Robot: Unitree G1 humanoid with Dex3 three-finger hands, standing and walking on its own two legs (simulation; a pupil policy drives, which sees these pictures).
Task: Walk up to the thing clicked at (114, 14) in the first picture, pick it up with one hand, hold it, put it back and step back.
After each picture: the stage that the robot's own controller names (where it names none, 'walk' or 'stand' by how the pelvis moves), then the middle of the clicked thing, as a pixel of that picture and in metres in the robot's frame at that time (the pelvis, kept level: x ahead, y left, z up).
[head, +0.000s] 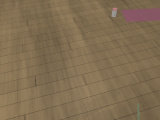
stand; (114, 12) +2.02 -0.50 -0.72
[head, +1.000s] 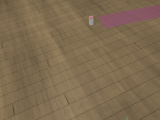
walk; (91, 20) +1.92 -0.03 -0.69
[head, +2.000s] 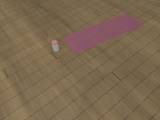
walk; (55, 45) +1.27 +0.36 -0.72
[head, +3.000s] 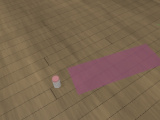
walk; (56, 81) +0.79 +0.29 -0.71
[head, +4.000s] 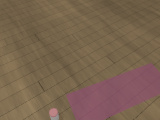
walk; (54, 115) +0.49 +0.21 -0.70
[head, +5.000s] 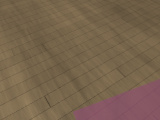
stand; out of the picture +0.35 +0.18 -0.72
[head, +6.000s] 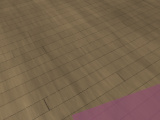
stand; out of the picture +0.34 +0.18 -0.72
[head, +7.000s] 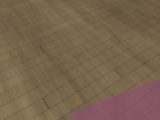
stand; out of the picture +0.36 +0.19 -0.73
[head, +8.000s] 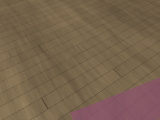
stand; out of the picture +0.35 +0.19 -0.73
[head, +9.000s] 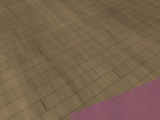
stand; out of the picture +0.34 +0.20 -0.73
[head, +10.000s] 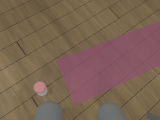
go down; (40, 88) +0.39 +0.21 -0.49
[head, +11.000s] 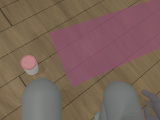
go down; (30, 65) +0.42 +0.25 -0.32
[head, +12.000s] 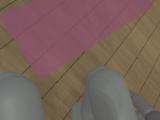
close in; out of the picture +0.39 +0.29 -0.23
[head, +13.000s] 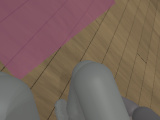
close; out of the picture +0.38 +0.30 -0.21
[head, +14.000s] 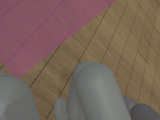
lift; out of the picture +0.36 +0.30 -0.22
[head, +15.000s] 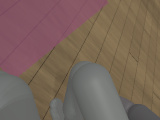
lift; out of the picture +0.35 +0.29 -0.22
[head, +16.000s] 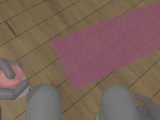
lift; (14, 82) +0.31 +0.24 -0.05
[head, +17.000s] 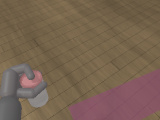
hold; (35, 89) +0.32 +0.17 +0.02
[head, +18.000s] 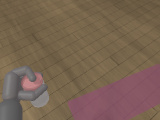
hold; (36, 90) +0.33 +0.17 -0.01
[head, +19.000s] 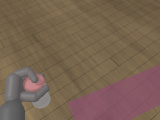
hold; (37, 91) +0.32 +0.17 -0.01
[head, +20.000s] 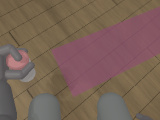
crouch; (22, 67) +0.39 +0.21 -0.09
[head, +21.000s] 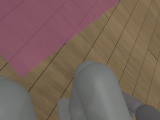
lower; out of the picture +0.37 +0.32 -0.22
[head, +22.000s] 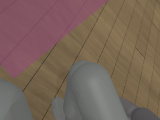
lower; out of the picture +0.38 +0.32 -0.22
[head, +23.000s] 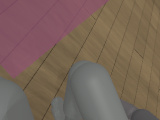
lower; out of the picture +0.38 +0.32 -0.22
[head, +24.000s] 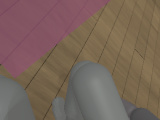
lower; out of the picture +0.37 +0.32 -0.22
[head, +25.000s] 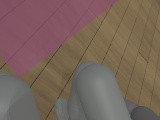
loosen; out of the picture +0.36 +0.31 -0.22
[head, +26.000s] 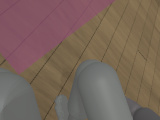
withdraw; out of the picture +0.36 +0.31 -0.22
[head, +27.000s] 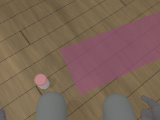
walk; (42, 81) +0.40 +0.23 -0.44
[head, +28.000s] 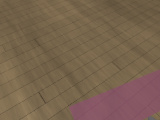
stand; out of the picture +0.34 +0.20 -0.66
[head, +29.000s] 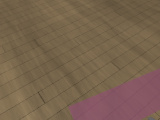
stand; out of the picture +0.34 +0.21 -0.67
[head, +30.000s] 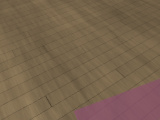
stand; out of the picture +0.36 +0.18 -0.72
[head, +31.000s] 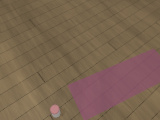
walk; (55, 111) +0.41 +0.18 -0.70
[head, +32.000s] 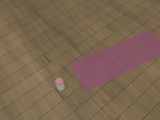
walk; (60, 84) +0.65 +0.23 -0.70
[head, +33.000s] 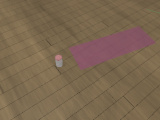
stand; (58, 61) +0.99 +0.19 -0.70
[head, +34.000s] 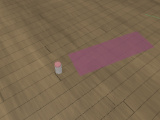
stand; (58, 67) +0.97 +0.23 -0.72
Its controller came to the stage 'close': yes
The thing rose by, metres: 0.70
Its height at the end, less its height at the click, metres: +0.00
